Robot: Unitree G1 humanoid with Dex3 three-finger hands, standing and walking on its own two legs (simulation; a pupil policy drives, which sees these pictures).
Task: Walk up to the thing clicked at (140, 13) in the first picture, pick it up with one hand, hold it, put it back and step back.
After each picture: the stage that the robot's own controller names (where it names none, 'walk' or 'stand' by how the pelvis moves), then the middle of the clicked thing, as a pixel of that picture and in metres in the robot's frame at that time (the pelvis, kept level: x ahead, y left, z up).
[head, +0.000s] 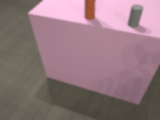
stand; (135, 16) +0.85 -0.28 +0.00
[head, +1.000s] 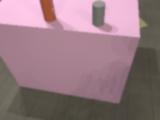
walk; (98, 14) +0.77 -0.02 +0.03
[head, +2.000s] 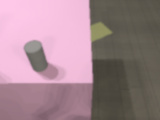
stand; (36, 56) +0.47 +0.22 +0.03
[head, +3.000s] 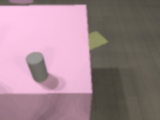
stand; (37, 67) +0.46 +0.21 +0.00
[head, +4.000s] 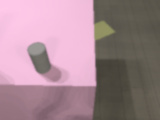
stand; (40, 58) +0.46 +0.20 +0.01
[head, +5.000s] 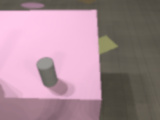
stand; (47, 72) +0.44 +0.18 +0.00
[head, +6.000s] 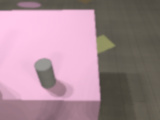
stand; (45, 73) +0.44 +0.18 -0.01
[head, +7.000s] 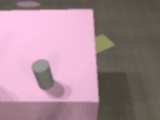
stand; (43, 75) +0.43 +0.19 -0.01
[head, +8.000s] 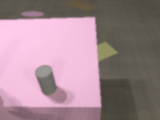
rise first; (46, 80) +0.42 +0.19 +0.00
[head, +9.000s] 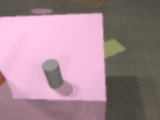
go down; (53, 74) +0.44 +0.18 +0.00
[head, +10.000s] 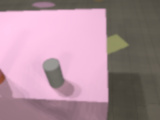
go down; (54, 73) +0.43 +0.19 +0.00
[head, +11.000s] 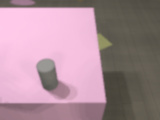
go down; (48, 75) +0.42 +0.16 +0.01
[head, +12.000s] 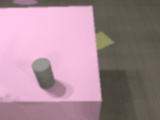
approach; (44, 74) +0.43 +0.17 +0.01
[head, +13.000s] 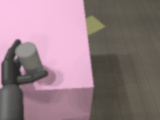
close; (30, 60) +0.44 +0.19 +0.04
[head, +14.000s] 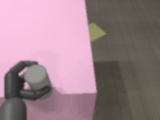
lift; (40, 82) +0.35 +0.16 +0.04
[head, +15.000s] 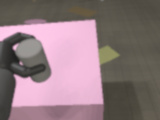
lift; (35, 62) +0.32 +0.16 +0.21
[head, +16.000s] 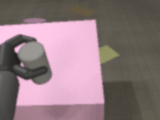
hold; (37, 64) +0.32 +0.16 +0.20
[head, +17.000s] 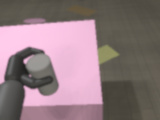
hold; (44, 75) +0.32 +0.14 +0.16
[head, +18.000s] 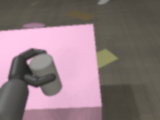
crouch; (47, 75) +0.32 +0.13 +0.16
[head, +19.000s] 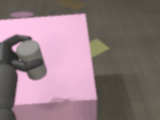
crouch; (33, 61) +0.38 +0.17 +0.15
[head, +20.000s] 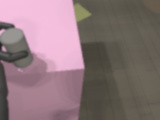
lower; (18, 49) +0.46 +0.18 +0.08
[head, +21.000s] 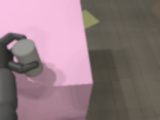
lower; (29, 59) +0.43 +0.17 +0.06
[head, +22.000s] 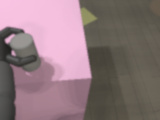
lower; (27, 53) +0.45 +0.17 +0.07
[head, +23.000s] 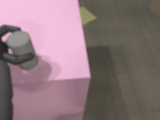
lower; (24, 51) +0.45 +0.18 +0.07
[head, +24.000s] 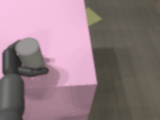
open; (32, 57) +0.42 +0.16 +0.06
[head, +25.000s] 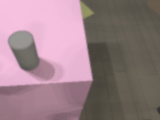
sink last; (25, 52) +0.43 +0.16 +0.07
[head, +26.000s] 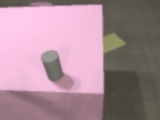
sink last; (52, 66) +0.44 +0.18 +0.04
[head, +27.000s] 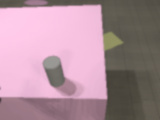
stand; (54, 72) +0.42 +0.16 +0.02
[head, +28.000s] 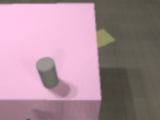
stand; (48, 73) +0.41 +0.17 +0.00
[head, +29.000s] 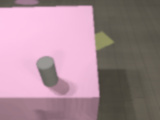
stand; (48, 72) +0.43 +0.18 +0.00
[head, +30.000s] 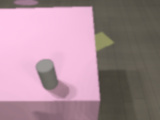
stand; (47, 75) +0.42 +0.17 +0.00
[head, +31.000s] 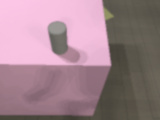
walk; (58, 38) +0.51 +0.11 +0.03
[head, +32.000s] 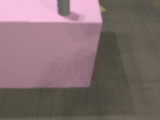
walk; (63, 3) +0.80 +0.13 +0.01
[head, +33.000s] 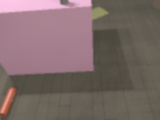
stand; out of the picture +1.14 +0.23 +0.01
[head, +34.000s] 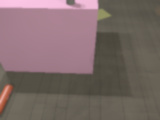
stand; out of the picture +1.12 +0.12 +0.01
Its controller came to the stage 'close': yes
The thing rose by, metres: 0.20
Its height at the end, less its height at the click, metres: +0.00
